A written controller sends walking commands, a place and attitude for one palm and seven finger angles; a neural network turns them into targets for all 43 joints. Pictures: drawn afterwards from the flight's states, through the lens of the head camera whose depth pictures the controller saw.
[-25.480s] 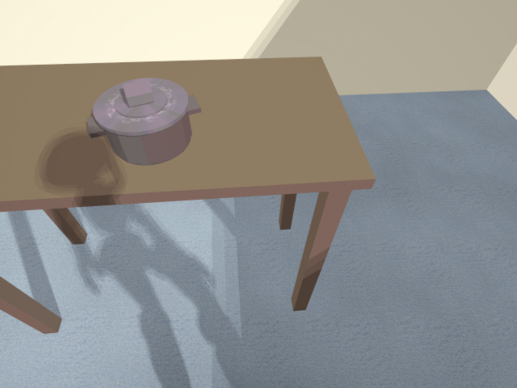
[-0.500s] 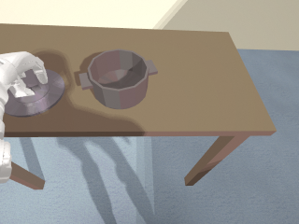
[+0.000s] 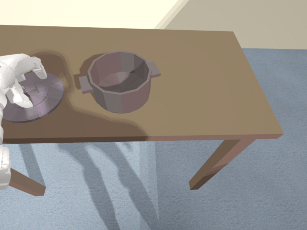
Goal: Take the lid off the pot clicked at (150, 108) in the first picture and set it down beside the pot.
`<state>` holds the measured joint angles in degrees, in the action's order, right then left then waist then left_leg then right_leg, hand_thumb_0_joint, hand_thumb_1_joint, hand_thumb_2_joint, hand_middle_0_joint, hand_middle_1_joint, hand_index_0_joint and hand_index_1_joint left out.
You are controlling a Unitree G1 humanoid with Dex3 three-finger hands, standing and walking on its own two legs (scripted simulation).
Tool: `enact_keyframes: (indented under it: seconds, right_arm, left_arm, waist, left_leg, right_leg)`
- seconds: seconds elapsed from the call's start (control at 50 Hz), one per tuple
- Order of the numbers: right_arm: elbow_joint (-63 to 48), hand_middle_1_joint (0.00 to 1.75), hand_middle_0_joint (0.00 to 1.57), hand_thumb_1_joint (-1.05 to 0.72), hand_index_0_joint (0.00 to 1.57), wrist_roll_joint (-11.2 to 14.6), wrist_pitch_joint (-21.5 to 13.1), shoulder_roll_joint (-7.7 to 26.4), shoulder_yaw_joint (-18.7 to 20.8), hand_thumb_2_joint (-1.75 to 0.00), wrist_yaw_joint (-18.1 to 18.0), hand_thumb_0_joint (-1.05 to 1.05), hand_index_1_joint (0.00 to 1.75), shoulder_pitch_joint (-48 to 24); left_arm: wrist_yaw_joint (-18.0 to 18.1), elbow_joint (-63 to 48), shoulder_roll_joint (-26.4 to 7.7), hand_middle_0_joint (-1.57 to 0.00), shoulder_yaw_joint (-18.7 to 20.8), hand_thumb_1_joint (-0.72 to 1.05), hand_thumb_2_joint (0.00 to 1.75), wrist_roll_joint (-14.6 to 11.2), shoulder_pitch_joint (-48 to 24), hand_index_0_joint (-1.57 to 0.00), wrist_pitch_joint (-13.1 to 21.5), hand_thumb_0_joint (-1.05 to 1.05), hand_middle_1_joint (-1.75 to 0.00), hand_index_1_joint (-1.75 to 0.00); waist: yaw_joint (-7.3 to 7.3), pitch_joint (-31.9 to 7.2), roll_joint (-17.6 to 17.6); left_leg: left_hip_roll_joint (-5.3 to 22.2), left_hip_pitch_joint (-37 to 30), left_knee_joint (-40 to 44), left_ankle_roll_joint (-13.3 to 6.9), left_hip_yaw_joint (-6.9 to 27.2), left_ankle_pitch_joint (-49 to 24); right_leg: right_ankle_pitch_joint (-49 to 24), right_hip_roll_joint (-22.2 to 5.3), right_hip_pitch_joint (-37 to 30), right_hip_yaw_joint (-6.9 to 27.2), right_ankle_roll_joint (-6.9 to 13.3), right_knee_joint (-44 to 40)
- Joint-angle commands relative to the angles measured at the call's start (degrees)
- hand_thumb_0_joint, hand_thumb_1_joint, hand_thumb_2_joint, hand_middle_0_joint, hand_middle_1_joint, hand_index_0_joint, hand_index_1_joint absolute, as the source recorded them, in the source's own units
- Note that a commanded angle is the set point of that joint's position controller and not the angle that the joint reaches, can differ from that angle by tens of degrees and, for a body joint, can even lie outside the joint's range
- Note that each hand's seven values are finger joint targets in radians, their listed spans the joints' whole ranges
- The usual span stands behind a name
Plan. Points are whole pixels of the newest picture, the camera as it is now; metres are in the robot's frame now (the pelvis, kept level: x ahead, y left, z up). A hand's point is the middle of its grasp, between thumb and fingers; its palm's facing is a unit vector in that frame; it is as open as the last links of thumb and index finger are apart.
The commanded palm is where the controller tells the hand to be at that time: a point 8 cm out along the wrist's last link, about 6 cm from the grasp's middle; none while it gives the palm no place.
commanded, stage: open the fingers wide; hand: left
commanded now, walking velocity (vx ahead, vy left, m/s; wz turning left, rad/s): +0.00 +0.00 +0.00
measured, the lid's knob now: (25, 89) +0.47 +0.32 +0.08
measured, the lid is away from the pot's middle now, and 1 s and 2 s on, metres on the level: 0.25 0.25 0.25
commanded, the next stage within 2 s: raise the empty hand in 0.04 s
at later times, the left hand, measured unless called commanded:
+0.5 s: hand (19, 72) +0.47 +0.30 +0.14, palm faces -0.38 -0.09 -0.92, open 11.0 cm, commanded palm +0.48 +0.30 +0.20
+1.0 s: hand (0, 57) +0.46 +0.31 +0.19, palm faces -0.34 -0.10 -0.94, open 11.0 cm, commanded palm +0.47 +0.30 +0.26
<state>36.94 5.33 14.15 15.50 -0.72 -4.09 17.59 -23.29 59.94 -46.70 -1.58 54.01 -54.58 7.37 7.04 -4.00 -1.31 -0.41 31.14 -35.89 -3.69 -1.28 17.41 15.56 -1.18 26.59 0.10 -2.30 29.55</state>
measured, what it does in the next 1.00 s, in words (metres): stands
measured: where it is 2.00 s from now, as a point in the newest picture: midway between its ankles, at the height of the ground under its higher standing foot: outside the picture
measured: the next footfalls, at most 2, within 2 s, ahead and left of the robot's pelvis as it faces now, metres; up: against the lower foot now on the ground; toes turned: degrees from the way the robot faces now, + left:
none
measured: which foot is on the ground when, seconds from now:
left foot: down 0.00-1.00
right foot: down 0.00-1.00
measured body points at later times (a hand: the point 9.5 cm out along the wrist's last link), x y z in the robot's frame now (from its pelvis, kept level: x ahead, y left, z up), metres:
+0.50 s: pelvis +0.01 +0.00 +0.00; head +0.08 +0.01 +0.45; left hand +0.49 +0.31 +0.19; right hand +0.04 -0.27 -0.12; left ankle -0.01 +0.08 -0.73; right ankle -0.02 -0.16 -0.73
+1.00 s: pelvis +0.00 +0.00 +0.01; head +0.06 +0.00 +0.45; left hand +0.47 +0.31 +0.24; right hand +0.07 -0.28 -0.11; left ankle -0.01 +0.08 -0.73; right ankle -0.02 -0.16 -0.73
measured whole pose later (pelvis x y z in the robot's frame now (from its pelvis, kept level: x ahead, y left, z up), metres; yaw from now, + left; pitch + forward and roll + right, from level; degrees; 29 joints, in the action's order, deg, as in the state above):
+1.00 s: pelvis +0.00 +0.00 +0.01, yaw +1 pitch +10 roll -2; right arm 35.9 5.6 13.6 16.4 -1.0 -2.8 15.1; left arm -29.1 56.6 -47.9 -5.8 53.7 -63.4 1.0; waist 6.1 -3.4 -1.8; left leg -1.2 26.2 -31.3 -3.4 -0.4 15.2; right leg 13.9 -1.8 21.5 -0.7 -2.4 25.4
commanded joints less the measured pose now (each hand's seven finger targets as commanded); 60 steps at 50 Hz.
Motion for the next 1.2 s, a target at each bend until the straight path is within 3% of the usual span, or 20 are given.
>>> enact_keyframes:
  seconds: [0.0, 0.1, 0.2, 0.28, 0.32, 0.38, 0.44, 0.5, 0.56, 0.62, 0.66, 0.7, 0.72, 0.76, 0.82, 0.92, 1.0, 1.08, 1.14, 1.18]
  right_arm:
    - [-4.2, 0.3, 0.2, -0.9, 0.2, -0.7, -1.2, 10.7, 3.8, -0.9, -0.9, 0.0, 0.3, 3.8]
    - [-4.2, 0.3, 0.2, -0.9, 0.2, -0.7, -1.2, 10.8, 3.7, -0.9, -1.3, 0.0, 0.3, 4.5]
    - [-4.1, 0.3, 0.2, -0.9, 0.2, -0.8, -1.5, 10.7, 3.7, -0.9, -1.1, 0.0, 0.3, 4.1]
    - [-3.8, 0.3, 0.2, -0.9, 0.2, -0.5, -1.7, 10.8, 3.3, -0.9, -0.9, 0.0, 0.3, 4.4]
    - [-4.0, 0.3, 0.2, -0.9, 0.2, -0.3, -1.6, 11.0, 3.3, -0.9, -0.7, 0.0, 0.3, 3.9]
    - [-4.5, 0.3, 0.2, -0.9, 0.2, -0.5, -2.0, 10.7, 3.7, -0.9, -0.4, 0.0, 0.3, 4.1]
    - [-4.8, 0.3, 0.2, -0.9, 0.2, -0.6, -1.8, 10.6, 3.6, -0.9, -0.5, 0.0, 0.3, 4.2]
    - [-5.1, 0.3, 0.2, -0.9, 0.2, -0.7, -1.7, 10.6, 3.7, -0.9, -0.1, 0.0, 0.3, 3.4]
    - [-4.9, 0.3, 0.2, -0.9, 0.2, -0.3, -1.3, 10.5, 3.3, -0.9, 0.5, 0.0, 0.3, 2.7]
    - [-6.6, 0.3, 0.2, -0.9, 0.2, -0.5, -0.9, 10.6, 3.5, -0.9, 1.0, 0.0, 0.3, 1.7]
    - [-6.7, 0.3, 0.2, -0.9, 0.2, -0.7, -1.1, 10.1, 3.6, -0.9, 0.9, 0.0, 0.3, 1.2]
    - [-5.9, 0.3, 0.2, -0.9, 0.2, -0.6, -1.3, 10.3, 3.8, -0.9, 0.9, 0.0, 0.3, 1.8]
    - [-5.9, 0.3, 0.2, -0.9, 0.2, -0.6, -1.2, 10.5, 3.6, -0.9, 0.9, 0.0, 0.3, 1.8]
    - [-6.0, 0.3, 0.2, -0.9, 0.2, -0.5, -1.3, 10.4, 3.2, -0.9, 0.6, 0.0, 0.3, 1.3]
    - [-6.2, 0.3, 0.2, -0.9, 0.2, -0.6, -1.6, 10.2, 3.4, -0.9, 0.8, 0.0, 0.3, 0.6]
    - [-5.3, 0.3, 0.2, -0.9, 0.2, -0.2, -1.6, 10.6, 2.8, -0.9, 0.6, 0.0, 0.3, 0.6]
    - [-5.6, 0.3, 0.2, -0.9, 0.2, -0.3, -2.5, 10.5, 2.9, -0.9, 0.4, 0.0, 0.3, 0.0]
    - [-4.7, 0.3, 0.2, -0.9, 0.2, -0.5, -2.9, 10.6, 2.5, -0.9, -0.1, 0.0, 0.3, 0.9]
    - [-3.9, 0.3, 0.2, -0.9, 0.2, -0.4, -2.8, 10.8, 2.4, -0.9, 0.1, 0.0, 0.3, 1.0]
    - [-4.2, 0.3, 0.2, -0.9, 0.2, -0.2, -2.7, 11.1, 2.3, -0.9, 0.3, 0.0, 0.3, 0.8]
  left_arm:
    - [2.2, -13.9, -16.0, -0.38, 2.7, -0.05, 0.72, 0.6, -28.0, -0.38, 0.4, 0.0, -0.8, -0.8]
    - [1.7, -12.4, -18.4, -0.38, 5.2, -0.05, 0.72, -1.1, -26.5, -0.38, 0.8, 0.0, -0.8, -0.8]
    - [2.3, -16.9, -19.0, -0.38, 5.3, -0.05, 0.72, -0.3, -29.9, -0.38, 0.7, 0.0, -0.8, -0.8]
    - [1.8, -9.3, -17.7, -0.38, 4.3, -0.05, 0.72, -0.5, -26.7, -0.38, -1.1, 0.0, -0.8, -0.8]
    - [1.4, -10.8, -17.1, -0.38, 2.8, -0.05, 0.72, -0.3, -29.4, -0.38, -1.8, 0.0, -0.8, -0.8]
    - [1.0, -15.2, -16.1, -0.38, 2.0, -0.05, 0.72, 0.4, -32.5, -0.38, -2.1, 0.0, -0.8, -0.8]
    - [0.4, -15.0, -19.8, -0.38, 5.4, -0.05, 0.72, -0.4, -31.3, -0.38, -1.9, 0.0, -0.8, -0.8]
    - [0.0, -14.3, -19.4, -0.38, 5.6, -0.05, 0.72, -0.8, -29.4, -0.38, -2.3, 0.0, -0.8, -0.8]
    - [-0.8, -10.4, -16.3, -0.38, 2.5, -0.05, 0.72, -0.3, -28.1, -0.38, -3.7, 0.0, -0.8, -0.8]
    - [-0.9, -19.1, -20.4, -0.38, 5.1, -0.05, 0.72, 0.1, -31.5, -0.38, -3.7, 0.0, -0.8, -0.8]
    - [-1.4, -20.2, -16.9, -0.38, 2.6, -0.05, 0.72, 0.0, -32.7, -0.38, -3.9, 0.0, -0.8, -0.8]
    - [-2.3, -18.3, -15.8, -0.38, 2.1, -0.05, 0.72, -1.2, -31.9, -0.38, -4.3, 0.0, -0.8, -0.8]
    - [-2.3, -16.3, -18.8, -0.38, 4.6, -0.05, 0.72, -1.2, -30.3, -0.38, -4.7, 0.0, -0.8, -0.8]
    - [-2.5, -16.0, -19.7, -0.38, 4.6, -0.05, 0.72, -1.3, -32.4, -0.38, -5.0, 0.0, -0.8, -0.8]
    - [-2.5, -19.4, -17.7, -0.38, 2.5, -0.05, 0.72, -0.4, -35.3, -0.38, -5.1, 0.0, -0.8, -0.8]
    - [-3.8, -11.4, -16.8, -0.38, 0.6, -0.05, 0.72, -0.5, -34.3, -0.38, -6.5, 0.0, -0.8, -0.8]
    - [-4.3, -18.2, -15.4, -0.38, -1.8, -0.05, 0.72, -0.2, -42.3, -0.38, -6.2, 0.0, -0.8, -0.8]
    - [-4.5, -13.1, -20.0, -0.38, 2.3, -0.05, 0.72, 0.3, -39.5, -0.38, -6.2, 0.0, -0.8, -0.8]
    - [-5.3, -8.0, -16.4, -0.38, -1.3, -0.05, 0.72, 0.2, -39.1, -0.38, -7.3, 0.0, -0.8, -0.8]
    - [-5.4, -10.8, -18.8, -0.38, -0.4, -0.05, 0.72, 0.7, -41.8, -0.38, -7.5, 0.0, -0.8, -0.8]
  waist:
    - [0.26, -22.3, -9.4]
    - [0.41, -24.4, -6.7]
    - [0.04, -25.4, -10.3]
    - [0.33, -20.9, -5.7]
    - [0.38, -20.7, -7.1]
    - [0.4, -24.8, -9.7]
    - [0.15, -26.6, -6.1]
    - [-0.43, -25.5, -6.3]
    - [-0.18, -18.6, -5.2]
    - [-1.01, -25.1, -7.8]
    - [-0.05, -25.4, -8.9]
    - [0.14, -23.2, -7.4]
    - [-0.1, -22.6, -5.1]
    - [-0.39, -22.6, -3.6]
    - [-0.25, -23.8, -7.6]
    - [0.03, -18.9, -2.9]
    - [0.4, -22.1, -8.4]
    - [-0.05, -21.7, -4.9]
    - [0.52, -16.9, -3.0]
    - [0.0, -18.9, -3.6]
  left_leg:
    - [-0.6, -24.1, 1.7, -0.8, 2.7, -27.7]
    - [-0.9, -23.1, 1.3, -1.2, 2.6, -27.9]
    - [-0.5, -26.9, 1.5, -0.7, 3.4, -32.8]
    - [-0.9, -22.2, 2.4, -1.0, 2.7, -26.1]
    - [-0.9, -22.3, 3.0, -0.9, 2.7, -25.6]
    - [-0.6, -27.6, 2.6, -0.7, 3.8, -30.8]
    - [-0.8, -26.8, 2.4, -1.2, 3.6, -33.1]
    - [-0.8, -26.3, 2.9, -1.1, 3.4, -36.2]
    - [-0.8, -22.7, 3.8, -0.8, 2.8, -30.1]
    - [-0.9, -26.5, 3.9, -0.8, 3.6, -35.1]
    - [-0.8, -29.2, 3.4, -0.7, 4.3, -38.0]
    - [-0.4, -29.1, 3.8, -1.0, 4.0, -37.2]
    - [-0.8, -26.7, 4.0, -1.2, 3.6, -32.1]
    - [-1.5, -24.2, 5.2, -1.4, 3.0, -28.2]
    - [-1.2, -27.8, 4.9, -1.0, 3.7, -32.6]
    - [-1.7, -22.0, 6.2, -1.0, 2.3, -22.9]
    - [-1.5, -26.8, 6.5, -1.1, 2.9, -26.1]
    - [-1.9, -24.4, 6.8, -1.3, 2.4, -24.6]
    - [-1.9, -21.1, 7.5, -1.0, 1.6, -20.5]
    - [-1.8, -21.3, 8.0, -1.0, 1.6, -21.6]
  right_leg:
    - [-13.3, 5.4, 0.9, -3.9, 4.9, -2.0]
    - [-15.4, 5.3, -1.3, -3.5, 4.5, -1.7]
    - [-15.7, 5.5, -0.6, -3.8, 4.7, -2.1]
    - [-14.1, 5.5, -1.1, -3.8, 4.4, -2.7]
    - [-14.0, 5.3, -1.4, -3.8, 4.6, -2.8]
    - [-14.6, 5.5, -0.8, -3.8, 4.6, -3.1]
    - [-17.9, 5.3, -4.2, -3.4, 4.1, -2.9]
    - [-19.6, 5.1, -4.9, -3.6, 4.2, -3.1]
    - [-16.0, 5.3, -3.0, -4.1, 4.2, -3.8]
    - [-18.7, 4.9, -6.4, -3.4, 4.3, -3.5]
    - [-18.2, 5.3, -4.0, -3.6, 4.2, -4.0]
    - [-17.4, 5.2, -2.9, -3.8, 4.0, -5.0]
    - [-16.4, 5.1, -4.7, -3.6, 3.8, -4.9]
    - [-17.0, 4.8, -7.4, -3.5, 4.0, -4.9]
    - [-17.1, 4.9, -5.6, -3.7, 4.3, -5.0]
    - [-14.9, 4.6, -7.1, -3.7, 4.1, -5.7]
    - [-15.4, 4.5, -6.3, -3.7, 4.5, -6.5]
    - [-16.5, 4.5, -8.9, -3.4, 4.1, -6.4]
    - [-15.1, 4.5, -7.8, -3.8, 4.0, -6.9]
    - [-16.4, 4.4, -9.9, -3.5, 4.1, -6.6]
